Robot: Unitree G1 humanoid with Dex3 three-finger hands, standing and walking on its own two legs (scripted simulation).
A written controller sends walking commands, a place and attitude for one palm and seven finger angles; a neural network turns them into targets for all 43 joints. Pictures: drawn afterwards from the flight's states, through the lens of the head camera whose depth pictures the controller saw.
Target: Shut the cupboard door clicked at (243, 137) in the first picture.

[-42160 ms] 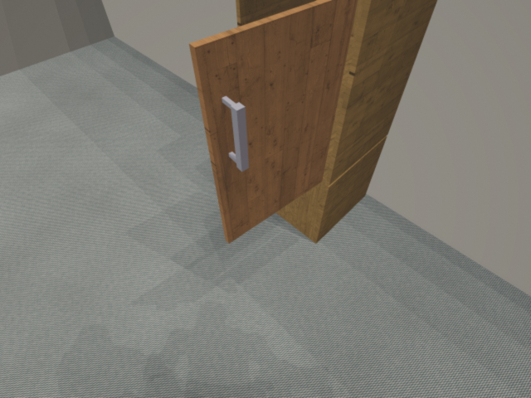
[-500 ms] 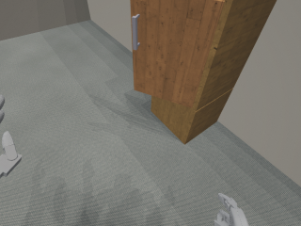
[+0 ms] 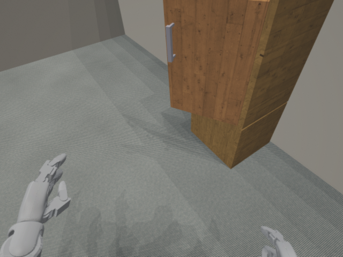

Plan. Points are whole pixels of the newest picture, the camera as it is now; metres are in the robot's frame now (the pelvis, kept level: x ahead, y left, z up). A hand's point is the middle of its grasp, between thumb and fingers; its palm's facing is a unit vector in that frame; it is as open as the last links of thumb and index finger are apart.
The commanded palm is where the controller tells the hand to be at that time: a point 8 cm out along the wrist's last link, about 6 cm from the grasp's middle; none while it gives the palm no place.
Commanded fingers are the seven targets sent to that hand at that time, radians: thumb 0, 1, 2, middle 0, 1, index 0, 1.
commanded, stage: let the arm hang, fingers relaxed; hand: left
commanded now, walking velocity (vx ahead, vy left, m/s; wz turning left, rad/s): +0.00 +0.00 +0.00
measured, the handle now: (171, 42) +0.95 +0.06 +0.07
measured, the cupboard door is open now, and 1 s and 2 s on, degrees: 30 30 30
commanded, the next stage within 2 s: look to check the result in 1.00 s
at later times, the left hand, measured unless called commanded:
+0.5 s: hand out of the picture -0.08 +0.21 -0.16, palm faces +0.02 -0.97 -0.23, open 7.2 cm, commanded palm none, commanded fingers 0.00 0.90 0.90 -0.20 -0.30 -0.20 -0.30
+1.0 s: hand out of the picture -0.04 +0.17 -0.17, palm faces +0.02 -0.99 -0.15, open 7.3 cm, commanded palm none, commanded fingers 0.00 0.90 0.90 -0.20 -0.30 -0.20 -0.30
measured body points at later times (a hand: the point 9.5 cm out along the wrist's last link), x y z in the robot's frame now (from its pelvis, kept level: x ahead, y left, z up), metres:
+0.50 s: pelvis -0.03 +0.02 +0.01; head -0.01 +0.02 +0.46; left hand -0.08 +0.26 -0.14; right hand -0.06 -0.21 -0.15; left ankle +0.03 +0.11 -0.73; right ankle -0.03 -0.11 -0.73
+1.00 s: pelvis -0.03 +0.02 +0.01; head -0.03 +0.02 +0.46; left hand -0.04 +0.23 -0.15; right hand -0.05 -0.20 -0.15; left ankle +0.03 +0.11 -0.73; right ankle -0.03 -0.11 -0.73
